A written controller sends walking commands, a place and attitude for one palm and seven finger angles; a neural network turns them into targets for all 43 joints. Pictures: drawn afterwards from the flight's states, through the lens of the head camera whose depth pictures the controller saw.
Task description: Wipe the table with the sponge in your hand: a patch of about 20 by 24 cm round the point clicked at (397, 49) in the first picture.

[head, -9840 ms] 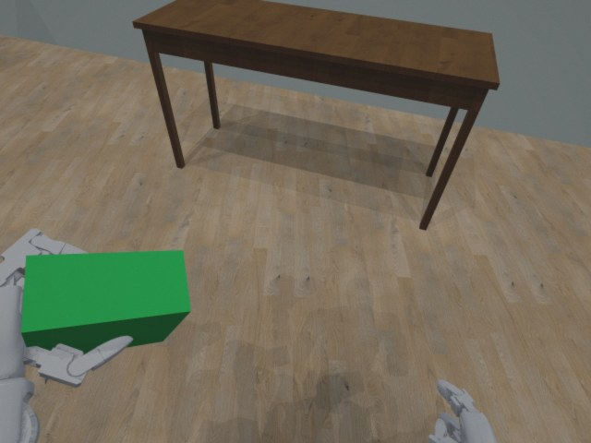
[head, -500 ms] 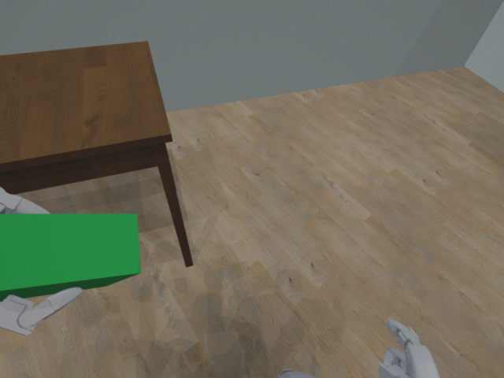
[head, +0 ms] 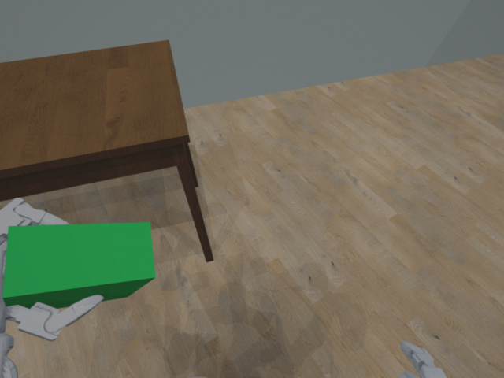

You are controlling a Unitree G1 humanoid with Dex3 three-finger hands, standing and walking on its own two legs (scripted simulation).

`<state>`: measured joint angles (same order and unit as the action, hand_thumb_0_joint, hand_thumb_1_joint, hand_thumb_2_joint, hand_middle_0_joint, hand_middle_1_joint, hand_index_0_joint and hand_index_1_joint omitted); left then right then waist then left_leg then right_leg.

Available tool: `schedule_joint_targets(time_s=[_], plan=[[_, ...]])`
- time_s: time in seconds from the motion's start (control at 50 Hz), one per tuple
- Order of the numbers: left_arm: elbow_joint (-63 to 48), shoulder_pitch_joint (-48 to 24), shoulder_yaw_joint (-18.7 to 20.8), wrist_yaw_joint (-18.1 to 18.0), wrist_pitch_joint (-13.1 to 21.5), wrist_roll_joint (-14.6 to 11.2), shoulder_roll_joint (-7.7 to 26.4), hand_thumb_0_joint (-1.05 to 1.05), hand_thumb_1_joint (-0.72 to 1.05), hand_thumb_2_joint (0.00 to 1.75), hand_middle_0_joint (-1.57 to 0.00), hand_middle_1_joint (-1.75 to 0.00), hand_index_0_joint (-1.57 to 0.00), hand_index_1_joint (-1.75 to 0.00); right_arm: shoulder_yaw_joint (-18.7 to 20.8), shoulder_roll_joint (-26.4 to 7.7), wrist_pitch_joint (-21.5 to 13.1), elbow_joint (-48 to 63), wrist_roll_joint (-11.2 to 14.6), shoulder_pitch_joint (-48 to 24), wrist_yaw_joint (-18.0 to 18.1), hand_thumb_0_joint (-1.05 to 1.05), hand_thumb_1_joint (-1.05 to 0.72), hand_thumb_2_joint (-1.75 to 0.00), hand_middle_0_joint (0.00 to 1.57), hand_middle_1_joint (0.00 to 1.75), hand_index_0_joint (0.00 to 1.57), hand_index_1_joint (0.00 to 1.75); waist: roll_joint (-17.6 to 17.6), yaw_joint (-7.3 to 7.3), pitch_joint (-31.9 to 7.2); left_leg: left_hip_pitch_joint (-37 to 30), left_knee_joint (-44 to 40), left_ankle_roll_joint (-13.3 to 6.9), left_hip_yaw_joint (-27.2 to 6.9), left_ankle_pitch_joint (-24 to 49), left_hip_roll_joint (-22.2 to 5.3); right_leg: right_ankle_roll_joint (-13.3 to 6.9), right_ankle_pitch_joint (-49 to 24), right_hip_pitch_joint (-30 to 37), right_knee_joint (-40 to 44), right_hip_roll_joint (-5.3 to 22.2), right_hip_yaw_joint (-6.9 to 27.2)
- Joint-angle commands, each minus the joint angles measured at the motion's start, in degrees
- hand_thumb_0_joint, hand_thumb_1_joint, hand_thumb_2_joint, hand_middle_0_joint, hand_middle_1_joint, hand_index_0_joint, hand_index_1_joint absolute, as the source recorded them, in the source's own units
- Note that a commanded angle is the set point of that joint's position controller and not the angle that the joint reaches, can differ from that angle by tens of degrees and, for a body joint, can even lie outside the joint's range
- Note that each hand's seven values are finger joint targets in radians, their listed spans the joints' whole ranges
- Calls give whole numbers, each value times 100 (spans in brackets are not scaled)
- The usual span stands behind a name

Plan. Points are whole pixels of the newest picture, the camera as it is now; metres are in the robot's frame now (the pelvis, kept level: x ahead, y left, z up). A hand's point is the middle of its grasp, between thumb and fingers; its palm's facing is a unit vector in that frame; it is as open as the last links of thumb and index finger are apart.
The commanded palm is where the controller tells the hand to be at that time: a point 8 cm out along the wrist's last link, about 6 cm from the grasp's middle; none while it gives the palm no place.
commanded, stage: take the last steps up to it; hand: left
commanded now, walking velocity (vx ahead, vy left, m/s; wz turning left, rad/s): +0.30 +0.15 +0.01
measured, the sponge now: (101, 266) +0.23 +0.20 +0.13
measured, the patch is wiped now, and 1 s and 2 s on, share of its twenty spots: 0.00 0.00 0.00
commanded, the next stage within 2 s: come to a stop and stand still in 0.82 s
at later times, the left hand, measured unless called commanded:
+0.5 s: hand (69, 205) +0.29 +0.25 +0.16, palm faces +0.37 -0.79 -0.49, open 10.6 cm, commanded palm +0.24 +0.30 +0.17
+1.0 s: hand (50, 146) +0.38 +0.31 +0.18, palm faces +0.33 -0.82 -0.46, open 10.6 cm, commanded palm +0.32 +0.37 +0.17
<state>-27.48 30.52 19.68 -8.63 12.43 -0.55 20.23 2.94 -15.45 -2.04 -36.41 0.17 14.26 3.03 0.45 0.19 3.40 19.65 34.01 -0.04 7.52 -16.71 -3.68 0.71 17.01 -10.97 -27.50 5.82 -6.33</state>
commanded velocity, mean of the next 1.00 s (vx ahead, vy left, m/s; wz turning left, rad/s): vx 0.19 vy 0.12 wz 0.01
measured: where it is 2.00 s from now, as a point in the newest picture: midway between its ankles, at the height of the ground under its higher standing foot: outside the picture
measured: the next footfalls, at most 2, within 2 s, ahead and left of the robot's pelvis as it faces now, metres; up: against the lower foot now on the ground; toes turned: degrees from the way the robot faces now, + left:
left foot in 0.04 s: +0.07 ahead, +0.15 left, +0.00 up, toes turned +9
right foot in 0.34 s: +0.12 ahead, -0.07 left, +0.00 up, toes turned -11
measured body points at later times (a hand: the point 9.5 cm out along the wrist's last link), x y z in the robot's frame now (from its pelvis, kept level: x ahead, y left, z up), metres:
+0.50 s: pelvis +0.08 +0.02 -0.01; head +0.11 -0.02 +0.44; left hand +0.27 +0.29 +0.18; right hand +0.23 -0.21 -0.13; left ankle +0.07 +0.16 -0.65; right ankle +0.08 -0.06 -0.74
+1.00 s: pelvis +0.15 +0.09 -0.01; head +0.19 +0.08 +0.44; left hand +0.35 +0.35 +0.20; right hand +0.32 -0.11 -0.11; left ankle +0.19 +0.20 -0.74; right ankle +0.16 +0.00 -0.72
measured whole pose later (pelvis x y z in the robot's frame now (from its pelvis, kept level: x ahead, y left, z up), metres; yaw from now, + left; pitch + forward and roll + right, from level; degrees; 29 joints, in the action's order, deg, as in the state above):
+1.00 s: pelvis +0.15 +0.09 -0.01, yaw -2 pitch +0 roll +1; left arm -33.9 29.0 20.8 -8.3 12.5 -1.7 22.5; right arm -1.2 -7.2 -5.8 -34.0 0.9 11.1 1.6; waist 0.2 0.0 4.0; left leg 17.0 30.6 -1.5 10.2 -13.7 -2.8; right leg 2.2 24.1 -22.2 -46.0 3.4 -8.0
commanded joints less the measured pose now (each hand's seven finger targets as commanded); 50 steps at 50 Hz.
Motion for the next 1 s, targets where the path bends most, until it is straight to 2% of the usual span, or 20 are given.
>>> schedule_joint_targets(time_s=[0.0, 0.04, 0.06, 0.16, 0.28, 0.3, 0.32, 0.34, 0.36, 0.44, 0.5, 0.6, 0.68, 0.7, 0.72, 0.74, 0.76, 0.78, 0.86, 0.98], plan=[[-1800, -990, 664, -222, 459, -13, 1088, 0, 10, 130, -120, -160, -120, -160, 166, -320, -457, 1018, -25, -485, 110, 0, -90, -90, 20, 30, 20, 30, -152, -81, -1075, -1589, -1150, -225, -97, 477, -88, -361, -820, -233, -676, 589, 646], [-2045, -1025, 555, -247, 535, 29, 1084, 0, 10, 130, -120, -160, -120, -160, 214, -420, -492, 1106, 15, -525, 103, 0, -90, -90, 20, 30, 20, 30, -1971, -71, -1163, -2618, -1478, -1066, -2301, 1768, -1737, 34, 1747, -2004, -2995, -251, -22], [-1660, -896, 658, -234, 546, 97, 1205, 0, 10, 130, -120, -160, -120, -160, 184, -344, -524, 1034, 20, -498, 78, 0, -90, -90, 20, 30, 20, 30, -1638, -76, -927, -2107, -1709, -1315, -2435, 1317, -1862, -36, 1947, -2227, -3713, -269, 197], [-1747, -581, 753, -143, 509, -46, 1082, 0, 10, 130, -120, -160, -120, -160, 116, -254, -641, 851, 85, -620, 11, 0, -90, -90, 20, 30, 20, 30, -1454, 2, -657, -1307, -1588, -1104, -1104, 1211, -1255, 100, 981, -1930, -2797, -4, -31], [-1026, -299, 744, -91, 302, -111, 966, 0, 10, 130, -120, -160, -120, -160, 6, -241, -528, 827, 57, -647, 33, 0, -90, -90, 20, 30, 20, 30, -702, 41, -851, -401, -529, -611, -534, 921, -958, 21, -38, 219, -63, -320, -424], [-907, -407, 759, -80, 273, -72, 1028, 0, 10, 130, -120, -160, -120, -160, 14, -195, -471, 805, 62, -653, 39, 0, -90, -90, 20, 30, 20, 30, 49, 60, -989, 60, 492, -473, -274, 578, -686, -184, -307, 781, 410, 153, 229], [-827, -496, 877, -81, 246, -39, 1221, 0, 10, 130, -120, -160, -120, -160, 11, -78, -401, 879, 57, -685, 25, 0, -90, -90, 20, 30, 20, 30, 1549, 27, -1085, 1230, 1984, -179, 161, -501, 8, -714, -745, 1442, 823, 1362, 2283], [-580, -436, 993, -74, 219, -115, 1244, 0, 10, 130, -120, -160, -120, -160, -12, -150, -375, 974, 26, -849, -33, 0, -90, -90, 20, 30, 20, 30, 1870, 99, -902, 2138, 3210, -3, -346, -1457, 280, -1120, -1315, 1556, 1110, 2217, 3564], [-728, -863, 979, -44, 262, -170, 1216, 0, 10, 130, -120, -160, -120, -160, 20, -203, -364, 873, 45, -856, -69, 0, -90, -90, 20, 30, 20, 30, 1424, 17, -724, 2068, 3686, 72, -928, -1055, 27, -1023, -837, 1119, 1235, 2189, 3325], [-1123, -784, 912, 27, 540, -88, 1217, 0, 10, 130, -120, -160, -120, -160, -94, -96, -209, 801, 10, -1033, -89, 0, -90, -90, 20, 30, 20, 30, 380, 20, -478, 1899, 3472, 202, -823, -251, -240, -900, -2151, 499, 995, 1609, 1483], [-1270, -743, 782, -34, 619, -33, 1147, 0, 10, 130, -120, -160, -120, -160, -78, -105, -247, 820, -32, -874, -106, 0, -90, -90, 20, 30, 20, 30, 692, -13, -651, 1223, 2075, 152, -382, 83, -228, -758, -2566, 427, 868, 1331, 623], [-1625, -389, 993, -197, 508, -43, 1261, 0, 10, 130, -120, -160, -120, -160, 40, -69, -369, 1049, -43, -819, -62, 0, -90, -90, 20, 30, 20, 30, 972, 192, -905, 400, 397, 74, 271, 78, 114, -769, -3097, 830, 535, 1303, 598], [-1646, -300, 1031, -235, 488, -67, 1172, 0, 10, 130, -120, -160, -120, -160, 166, -135, -313, 1109, 1, -580, 27, 0, -90, -90, 20, 30, 20, 30, 421, -22, -1192, -972, -1012, 53, 444, 854, 239, -379, -2595, 533, -560, 869, 274], [-1808, -442, 1018, -230, 543, -98, 1164, 0, 10, 130, -120, -160, -120, -160, 219, -236, -315, 1122, 34, -511, 46, 0, -90, -90, 20, 30, 20, 30, -415, -113, -1383, -1692, -1119, -111, 9, 1251, -121, -197, -2038, -28, -1499, 580, 95], [-1882, -430, 1008, -225, 591, -107, 1127, 0, 10, 130, -120, -160, -120, -160, 270, -380, -309, 1156, 45, -508, 27, 0, -90, -90, 20, 30, 20, 30, -1663, -81, -1444, -2392, -1084, -664, -1472, 2794, -1242, 77, 629, -1315, -2606, -46, -232], [-1757, -329, 921, -222, 638, -48, 1148, 0, 10, 130, -120, -160, -120, -160, 260, -346, -353, 1237, 62, -497, 6, 0, -90, -90, 20, 30, 20, 30, -1725, -18, -1283, -2290, -1311, -1082, -2314, 3294, -1840, 20, 2216, -1812, -3574, -275, 50], [-1069, -173, 868, -163, 592, -30, 1059, 0, 10, 130, -120, -160, -120, -160, 277, -401, -388, 1170, 94, -375, -43, 0, -90, -90, 20, 30, 20, 30, -1044, -68, -889, -1688, -1499, -1196, -2252, 2730, -1847, -26, 2135, -2047, -3950, -287, 238], [-1364, -391, 975, -135, 586, -76, 1259, 0, 10, 130, -120, -160, -120, -160, 170, -327, -403, 1085, 30, -696, -20, 0, -90, -90, 20, 30, 20, 30, -1527, -11, -984, -1498, -1522, -1265, -2084, 2226, -1845, 46, 1920, -2137, -4078, -1, 250], [-2168, -510, 802, -85, 603, -85, 1158, 0, 10, 130, -120, -160, -120, -160, 109, -219, -581, 987, 97, -656, -80, 0, -90, -90, 20, 30, 20, 30, -1634, 16, -904, -1009, -1437, -983, -916, 1957, -1147, 135, 894, -1669, -3046, -7, -21], [-1653, -269, 874, -128, 259, -200, 1145, 0, 10, 130, -120, -160, -120, -160, -125, -172, -603, 991, 43, -556, -7, 0, -90, -90, 20, 30, 20, 30, -819, -24, -1073, -1052, -1148, -582, -860, 2452, -1293, 141, 306, -500, -689, -407, -184]])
